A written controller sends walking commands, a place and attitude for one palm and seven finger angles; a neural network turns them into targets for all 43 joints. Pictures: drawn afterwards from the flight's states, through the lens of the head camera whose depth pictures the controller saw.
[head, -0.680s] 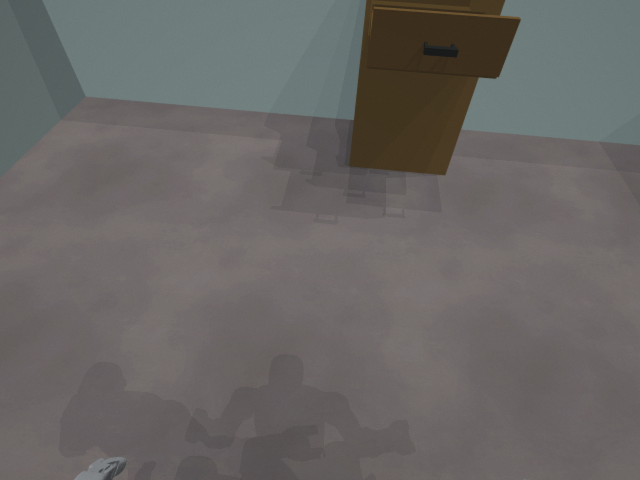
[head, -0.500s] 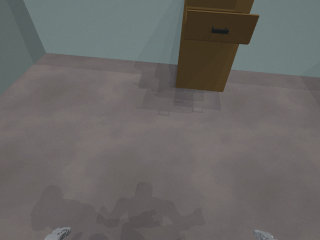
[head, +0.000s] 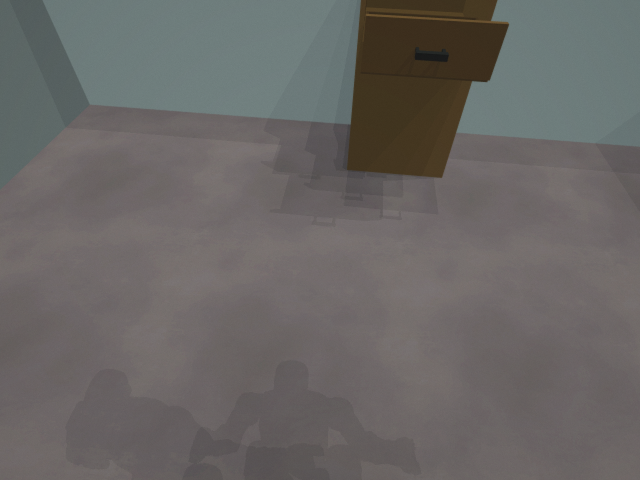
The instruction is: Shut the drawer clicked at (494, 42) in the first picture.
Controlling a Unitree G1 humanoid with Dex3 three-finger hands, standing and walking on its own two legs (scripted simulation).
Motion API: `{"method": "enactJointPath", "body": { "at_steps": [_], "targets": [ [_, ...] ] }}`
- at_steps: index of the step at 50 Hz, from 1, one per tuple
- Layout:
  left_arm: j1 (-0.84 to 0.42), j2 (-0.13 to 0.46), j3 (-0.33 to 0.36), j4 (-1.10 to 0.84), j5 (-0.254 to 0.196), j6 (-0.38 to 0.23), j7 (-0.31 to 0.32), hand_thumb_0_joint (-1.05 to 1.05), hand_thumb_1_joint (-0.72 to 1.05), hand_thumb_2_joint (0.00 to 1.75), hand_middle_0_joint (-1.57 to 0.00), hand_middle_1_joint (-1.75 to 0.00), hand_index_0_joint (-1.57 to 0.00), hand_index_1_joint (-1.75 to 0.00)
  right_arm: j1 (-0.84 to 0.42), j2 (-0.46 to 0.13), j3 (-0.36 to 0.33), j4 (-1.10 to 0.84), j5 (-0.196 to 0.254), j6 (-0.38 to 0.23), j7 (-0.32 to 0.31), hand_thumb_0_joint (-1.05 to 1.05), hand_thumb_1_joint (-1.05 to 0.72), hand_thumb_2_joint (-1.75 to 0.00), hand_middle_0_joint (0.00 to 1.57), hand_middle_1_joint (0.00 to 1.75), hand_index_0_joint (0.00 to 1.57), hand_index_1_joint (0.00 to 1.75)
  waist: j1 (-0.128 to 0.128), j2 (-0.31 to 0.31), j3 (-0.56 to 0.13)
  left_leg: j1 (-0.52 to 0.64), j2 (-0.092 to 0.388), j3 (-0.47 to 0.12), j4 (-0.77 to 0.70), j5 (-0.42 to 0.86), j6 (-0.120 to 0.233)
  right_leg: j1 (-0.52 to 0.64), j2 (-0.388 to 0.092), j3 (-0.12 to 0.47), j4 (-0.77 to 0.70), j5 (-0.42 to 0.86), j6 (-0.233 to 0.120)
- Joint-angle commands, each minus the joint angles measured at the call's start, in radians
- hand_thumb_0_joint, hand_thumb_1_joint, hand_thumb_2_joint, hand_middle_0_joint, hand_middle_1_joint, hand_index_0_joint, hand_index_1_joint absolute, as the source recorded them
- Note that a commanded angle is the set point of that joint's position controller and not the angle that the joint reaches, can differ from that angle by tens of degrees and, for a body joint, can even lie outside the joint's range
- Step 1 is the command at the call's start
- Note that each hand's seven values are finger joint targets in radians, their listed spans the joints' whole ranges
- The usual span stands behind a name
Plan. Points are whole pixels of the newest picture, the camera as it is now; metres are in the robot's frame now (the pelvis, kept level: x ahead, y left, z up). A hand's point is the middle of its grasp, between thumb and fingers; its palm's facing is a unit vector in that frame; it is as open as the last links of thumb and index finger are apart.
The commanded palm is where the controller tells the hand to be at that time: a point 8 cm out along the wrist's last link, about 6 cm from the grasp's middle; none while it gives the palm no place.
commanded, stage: stand and wait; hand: left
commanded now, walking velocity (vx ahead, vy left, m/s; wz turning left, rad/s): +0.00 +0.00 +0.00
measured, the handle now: (431, 53) +1.36 -0.29 -0.03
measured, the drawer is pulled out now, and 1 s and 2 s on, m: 0.29 0.29 0.29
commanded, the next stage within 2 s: look at it before walking up in 0.20 s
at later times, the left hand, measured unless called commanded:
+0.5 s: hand out of the picture +0.06 +0.24 -0.16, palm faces -0.03 -0.95 -0.32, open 7.4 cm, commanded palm none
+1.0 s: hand out of the picture +0.06 +0.24 -0.16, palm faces -0.04 -0.95 -0.31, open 7.4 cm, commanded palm none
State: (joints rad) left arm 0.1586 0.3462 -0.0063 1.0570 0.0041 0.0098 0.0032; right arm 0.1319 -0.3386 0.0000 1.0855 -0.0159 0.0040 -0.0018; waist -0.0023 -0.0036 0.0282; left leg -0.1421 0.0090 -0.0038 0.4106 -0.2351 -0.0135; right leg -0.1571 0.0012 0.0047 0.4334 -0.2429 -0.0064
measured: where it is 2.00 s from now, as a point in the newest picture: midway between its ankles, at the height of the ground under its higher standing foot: (356, 456)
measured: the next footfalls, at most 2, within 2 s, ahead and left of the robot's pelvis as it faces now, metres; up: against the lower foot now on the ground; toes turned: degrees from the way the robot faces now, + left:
left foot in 1.72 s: +0.43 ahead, -0.01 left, +0.00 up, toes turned -18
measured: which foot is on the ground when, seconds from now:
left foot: down 0.00-1.00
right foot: down 0.00-1.00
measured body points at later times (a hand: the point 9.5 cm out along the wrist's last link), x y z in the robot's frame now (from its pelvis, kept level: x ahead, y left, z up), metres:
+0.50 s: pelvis -0.01 +0.00 +0.00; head -0.01 +0.00 +0.45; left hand +0.06 +0.29 -0.13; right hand +0.05 -0.30 -0.13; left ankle -0.01 +0.13 -0.74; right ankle +0.00 -0.11 -0.74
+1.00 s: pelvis +0.00 +0.00 +0.00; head +0.00 +0.00 +0.45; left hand +0.06 +0.28 -0.14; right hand +0.07 -0.28 -0.14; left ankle -0.01 +0.13 -0.74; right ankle +0.00 -0.11 -0.74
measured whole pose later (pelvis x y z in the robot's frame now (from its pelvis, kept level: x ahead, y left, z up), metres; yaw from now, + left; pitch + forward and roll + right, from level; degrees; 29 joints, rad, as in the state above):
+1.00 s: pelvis +0.00 +0.00 +0.00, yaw -2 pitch -1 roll +0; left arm 0.20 0.31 0.00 1.07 0.01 0.02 0.00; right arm 0.15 -0.30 0.00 1.10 -0.02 0.00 0.00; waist 0.01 -0.01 0.00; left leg -0.16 0.03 0.03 0.43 -0.25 -0.02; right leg -0.19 0.02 0.04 0.45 -0.25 -0.01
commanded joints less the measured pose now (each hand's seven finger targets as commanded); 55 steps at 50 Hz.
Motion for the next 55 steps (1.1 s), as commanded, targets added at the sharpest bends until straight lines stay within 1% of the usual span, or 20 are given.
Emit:
{"method": "enactJointPath", "body": {
  "at_steps": [1, 10, 13, 15, 23, 26, 30, 40, 41, 43, 44, 45, 46, 47, 49, 51, 52, 53, 54, 55],
  "targets": [
    [-0.062, 0.202, 0.043, -0.065, 0.004, -0.032, 0.009, 0.0, 0.9, 0.9, -0.2, -0.3, -0.2, -0.3, -0.068, -0.201, -0.034, -0.069, 0.006, -0.031, -0.012, 0.0, -0.9, -0.9, 0.2, 0.3, 0.2, 0.3, 0.004, -0.01, -0.042, -0.009, 0.097, -0.078, -0.067, 0.113, 0.039, -0.002, -0.122, 0.113, -0.1, 0.118, -0.03],
    [-0.065, 0.2, 0.041, -0.051, 0.004, -0.035, 0.009, 0.0, 0.9, 0.9, -0.2, -0.3, -0.2, -0.3, -0.053, -0.197, -0.033, -0.049, 0.005, -0.033, -0.01, 0.0, -0.9, -0.9, 0.2, 0.3, 0.2, 0.3, 0.002, -0.015, -0.043, -0.009, 0.101, -0.081, -0.08, 0.108, 0.036, -0.006, -0.122, 0.123, -0.116, 0.099, -0.03],
    [-0.066, 0.198, 0.041, -0.05, 0.005, -0.034, 0.008, 0.0, 0.9, 0.9, -0.2, -0.3, -0.2, -0.3, -0.052, -0.196, -0.032, -0.045, 0.005, -0.033, -0.01, 0.0, -0.9, -0.9, 0.2, 0.3, 0.2, 0.3, 0.004, 0.0, -0.024, -0.019, 0.1, -0.082, -0.085, 0.09, 0.035, -0.02, -0.119, 0.126, -0.125, 0.064, -0.029],
    [-0.066, 0.197, 0.041, -0.049, 0.005, -0.034, 0.008, 0.0, 0.9, 0.9, -0.2, -0.3, -0.2, -0.3, -0.05, -0.195, -0.032, -0.042, 0.004, -0.032, -0.01, 0.0, -0.9, -0.9, 0.2, 0.3, 0.2, 0.3, 0.003, -0.005, -0.02, -0.02, 0.099, -0.083, -0.087, 0.081, 0.034, -0.027, -0.119, 0.13, -0.131, 0.047, -0.03],
    [-0.057, 0.192, 0.04, -0.046, 0.006, -0.033, 0.007, 0.0, 0.9, 0.9, -0.2, -0.3, -0.2, -0.3, -0.043, -0.191, -0.033, -0.038, 0.005, -0.033, -0.009, 0.0, -0.9, -0.9, 0.2, 0.3, 0.2, 0.3, 0.003, 0.008, -0.028, -0.02, 0.102, -0.085, -0.091, 0.065, 0.034, -0.03, -0.116, 0.129, -0.136, 0.021, -0.026],
    [-0.054, 0.192, 0.04, -0.043, 0.007, -0.035, 0.007, 0.0, 0.9, 0.9, -0.2, -0.3, -0.2, -0.3, -0.038, -0.192, -0.034, -0.038, 0.007, -0.033, -0.009, 0.0, -0.9, -0.9, 0.2, 0.3, 0.2, 0.3, 0.002, -0.001, -0.044, -0.011, 0.104, -0.085, -0.086, 0.083, 0.034, -0.022, -0.117, 0.127, -0.133, 0.046, -0.028],
    [-0.048, 0.19, 0.039, -0.04, 0.005, -0.037, 0.007, 0.0, 0.9, 0.9, -0.2, -0.3, -0.2, -0.3, -0.041, -0.194, -0.034, -0.034, 0.006, -0.036, -0.01, 0.0, -0.9, -0.9, 0.2, 0.3, 0.2, 0.3, 0.003, 0.009, -0.055, 0.001, 0.109, -0.084, -0.085, 0.122, 0.035, -0.01, -0.118, 0.12, -0.12, 0.11, -0.027],
    [-0.043, 0.189, 0.038, -0.032, 0.006, -0.035, 0.008, 0.0, 0.9, 0.9, -0.2, -0.3, -0.2, -0.3, -0.05, -0.196, -0.033, -0.033, 0.008, -0.036, -0.012, 0.0, -0.9, -0.9, 0.2, 0.3, 0.2, 0.3, 0.005, 0.011, -0.044, 0.005, 0.111, -0.085, -0.093, 0.132, 0.036, -0.007, -0.117, 0.113, -0.117, 0.134, -0.024],
    [-0.043, 0.191, 0.038, -0.033, 0.007, -0.036, 0.008, 0.0, 0.9, 0.9, -0.2, -0.3, -0.2, -0.3, -0.047, -0.196, -0.034, -0.034, 0.009, -0.036, -0.011, 0.0, -0.9, -0.9, 0.2, 0.3, 0.2, 0.3, 0.003, -0.001, -0.05, 0.008, 0.112, -0.087, -0.093, 0.137, 0.037, -0.005, -0.115, 0.113, -0.114, 0.138, -0.024],
    [-0.047, 0.19, 0.039, -0.033, 0.006, -0.036, 0.008, 0.0, 0.9, 0.9, -0.2, -0.3, -0.2, -0.3, -0.048, -0.196, -0.033, -0.033, 0.008, -0.036, -0.012, 0.0, -0.9, -0.9, 0.2, 0.3, 0.2, 0.3, 0.002, 0.005, -0.057, 0.015, 0.112, -0.085, -0.092, 0.148, 0.036, 0.001, -0.116, 0.114, -0.113, 0.152, -0.025],
    [-0.019, 0.131, 0.028, -0.02, 0.005, -0.029, 0.01, 0.0, 0.9, 0.9, -0.2, -0.3, -0.2, -0.3, -0.026, -0.138, -0.021, -0.02, 0.004, -0.032, -0.011, 0.0, -0.9, -0.9, 0.2, 0.3, 0.2, 0.3, 0.002, 0.004, -0.072, 0.027, 0.115, -0.066, -0.084, 0.115, 0.026, -0.002, -0.113, 0.114, -0.112, 0.118, -0.018],
    [0.01, 0.088, 0.021, -0.01, 0.006, -0.017, 0.01, 0.0, 0.9, 0.9, -0.2, -0.3, -0.2, -0.3, 0.006, -0.093, -0.012, -0.012, 0.0, -0.024, -0.01, 0.0, -0.9, -0.9, 0.2, 0.3, 0.2, 0.3, 0.002, 0.0, -0.061, 0.026, 0.11, -0.049, -0.066, 0.056, 0.018, -0.02, -0.103, 0.12, -0.101, 0.051, -0.015],
    [0.033, 0.076, 0.02, -0.011, 0.009, -0.007, 0.006, 0.0, 0.9, 0.9, -0.2, -0.3, -0.2, -0.3, 0.03, -0.081, -0.013, -0.014, -0.002, -0.017, -0.009, 0.0, -0.9, -0.9, 0.2, 0.3, 0.2, 0.3, 0.003, -0.004, -0.052, 0.022, 0.109, -0.039, -0.053, -0.042, 0.019, -0.05, -0.092, 0.131, -0.096, -0.054, -0.019],
    [0.036, 0.08, 0.024, -0.02, 0.012, 0.001, 0.0, 0.0, 0.9, 0.9, -0.2, -0.3, -0.2, -0.3, 0.04, -0.088, -0.018, -0.018, -0.005, -0.013, -0.009, 0.0, -0.9, -0.9, 0.2, 0.3, 0.2, 0.3, 0.001, 0.004, -0.011, -0.005, 0.112, -0.038, -0.06, -0.141, 0.024, -0.09, -0.08, 0.14, -0.094, -0.15, -0.024],
    [0.047, 0.085, 0.038, -0.047, 0.017, 0.009, -0.012, 0.0, 0.9, 0.9, -0.2, -0.3, -0.2, -0.3, 0.05, -0.109, -0.032, -0.037, -0.008, -0.008, -0.008, 0.0, -0.9, -0.9, 0.2, 0.3, 0.2, 0.3, 0.001, 0.029, 0.062, -0.051, 0.13, -0.058, -0.085, -0.317, 0.039, -0.171, -0.048, 0.15, -0.065, -0.271, -0.034],
    [0.068, 0.075, 0.049, -0.076, 0.018, 0.008, -0.021, 0.0, 0.9, 0.9, -0.2, -0.3, -0.2, -0.3, 0.072, -0.137, -0.05, -0.06, -0.007, -0.009, -0.009, 0.0, -0.9, -0.9, 0.2, 0.3, 0.2, 0.3, -0.001, 0.056, 0.085, -0.038, 0.178, -0.104, -0.105, -0.403, 0.069, -0.246, -0.011, 0.124, 0.021, -0.291, -0.036],
    [0.074, 0.059, 0.051, -0.089, 0.019, 0.003, -0.026, 0.0, 0.9, 0.9, -0.2, -0.3, -0.2, -0.3, 0.088, -0.149, -0.059, -0.067, -0.006, -0.014, -0.011, 0.0, -0.9, -0.9, 0.2, 0.3, 0.2, 0.3, -0.007, 0.093, 0.096, -0.016, 0.218, -0.146, -0.133, -0.425, 0.093, -0.291, 0.016, 0.09, 0.1, -0.262, -0.03],
    [0.082, 0.035, 0.054, -0.101, 0.017, -0.001, -0.03, 0.0, 0.9, 0.9, -0.2, -0.3, -0.2, -0.3, 0.097, -0.166, -0.07, -0.074, -0.003, -0.02, -0.012, 0.0, -0.9, -0.9, 0.2, 0.3, 0.2, 0.3, -0.01, 0.16, 0.093, 0.002, 0.281, -0.195, -0.167, -0.421, 0.126, -0.317, 0.039, 0.026, 0.214, -0.201, -0.02],
    [0.062, 0.016, 0.057, -0.119, 0.018, -0.005, -0.034, 0.0, 0.9, 0.9, -0.2, -0.3, -0.2, -0.3, 0.111, -0.167, -0.078, -0.078, -0.002, -0.029, -0.013, 0.0, -0.9, -0.9, 0.2, 0.3, 0.2, 0.3, -0.017, 0.187, 0.083, 0.037, 0.338, -0.206, -0.184, -0.333, 0.16, -0.349, 0.02, -0.018, 0.305, -0.205, -0.009],
    [0.039, 0.005, 0.06, -0.139, 0.019, -0.01, -0.038, 0.0, 0.9, 0.9, -0.2, -0.3, -0.2, -0.3, 0.128, -0.156, -0.081, -0.081, -0.003, -0.037, -0.014, 0.0, -0.9, -0.9, 0.2, 0.3, 0.2, 0.3, -0.028, 0.19, 0.086, 0.079, 0.355, -0.193, -0.174, -0.216, 0.179, -0.394, -0.004, -0.023, 0.342, -0.247, -0.003]
  ]
}}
